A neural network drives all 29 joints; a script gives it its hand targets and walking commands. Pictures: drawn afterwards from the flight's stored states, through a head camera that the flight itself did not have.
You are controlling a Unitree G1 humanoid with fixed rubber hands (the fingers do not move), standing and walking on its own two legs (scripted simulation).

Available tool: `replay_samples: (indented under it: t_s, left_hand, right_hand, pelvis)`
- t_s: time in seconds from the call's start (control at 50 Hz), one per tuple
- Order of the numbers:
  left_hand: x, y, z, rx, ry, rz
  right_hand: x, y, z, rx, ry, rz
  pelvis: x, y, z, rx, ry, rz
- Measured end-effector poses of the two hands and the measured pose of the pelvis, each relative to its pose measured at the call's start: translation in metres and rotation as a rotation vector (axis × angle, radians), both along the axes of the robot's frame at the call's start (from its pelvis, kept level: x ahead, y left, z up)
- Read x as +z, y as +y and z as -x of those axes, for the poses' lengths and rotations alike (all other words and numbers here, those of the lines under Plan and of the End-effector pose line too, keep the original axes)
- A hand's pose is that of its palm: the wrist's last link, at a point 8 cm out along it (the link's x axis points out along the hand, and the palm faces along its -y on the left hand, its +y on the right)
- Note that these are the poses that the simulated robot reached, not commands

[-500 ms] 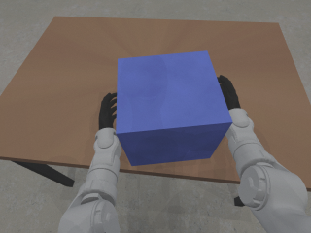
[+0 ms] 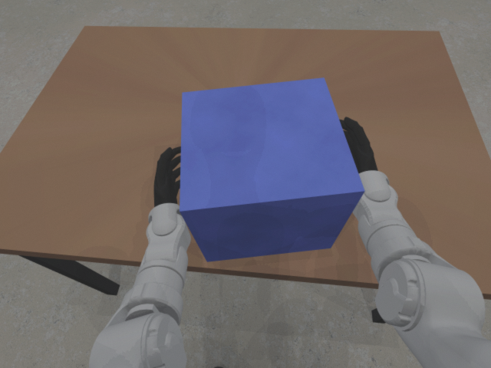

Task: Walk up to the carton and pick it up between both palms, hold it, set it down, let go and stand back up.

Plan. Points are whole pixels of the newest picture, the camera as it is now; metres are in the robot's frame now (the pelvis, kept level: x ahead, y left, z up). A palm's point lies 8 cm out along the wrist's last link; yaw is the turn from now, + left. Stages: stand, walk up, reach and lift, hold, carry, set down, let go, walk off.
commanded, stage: reach and lift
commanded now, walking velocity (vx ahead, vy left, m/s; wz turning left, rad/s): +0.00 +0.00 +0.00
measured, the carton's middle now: (261, 175) +0.44 +0.04 +0.01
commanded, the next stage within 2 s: none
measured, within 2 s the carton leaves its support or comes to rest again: leaves its support in 1.14 s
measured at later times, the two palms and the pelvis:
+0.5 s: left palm (168, 198) +0.38 +0.19 +0.01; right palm (360, 165) +0.46 -0.12 +0.04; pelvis -0.01 +0.01 -0.01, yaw +0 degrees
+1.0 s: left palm (166, 213) +0.35 +0.19 +0.01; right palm (364, 179) +0.43 -0.12 +0.04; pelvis -0.04 +0.01 -0.01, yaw +0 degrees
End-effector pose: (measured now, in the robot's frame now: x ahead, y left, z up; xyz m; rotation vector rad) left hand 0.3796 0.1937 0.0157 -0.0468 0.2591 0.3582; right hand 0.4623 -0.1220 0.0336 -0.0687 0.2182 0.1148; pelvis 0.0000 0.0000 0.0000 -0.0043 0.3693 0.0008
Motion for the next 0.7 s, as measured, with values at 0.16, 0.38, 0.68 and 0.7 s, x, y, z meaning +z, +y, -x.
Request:
replay_samples:
  t_s: [0.16, 0.38, 0.68, 0.7]
  left_hand:
    - [-0.001, 0.000, 0.000, 0.003, -0.003, 0.010]
    - [-0.002, 0.000, 0.000, 0.002, -0.012, 0.022]
    - [-0.008, 0.000, 0.005, -0.004, -0.056, 0.063]
    - [-0.009, 0.000, 0.005, -0.005, -0.058, 0.066]
  right_hand:
    - [-0.001, 0.000, 0.000, -0.001, -0.001, -0.009]
    - [0.001, 0.000, 0.000, 0.008, -0.018, 0.037]
    - [0.003, 0.000, 0.008, 0.012, -0.062, 0.128]
    - [0.003, 0.000, 0.009, 0.010, -0.062, 0.130]
  pelvis:
    - [-0.001, 0.001, 0.005, -0.003, 0.012, -0.001]
    - [-0.003, 0.005, 0.009, 0.001, 0.045, 0.003]
    - [-0.008, 0.010, 0.019, 0.009, 0.110, 0.013]
    - [-0.009, 0.011, 0.020, 0.009, 0.112, 0.014]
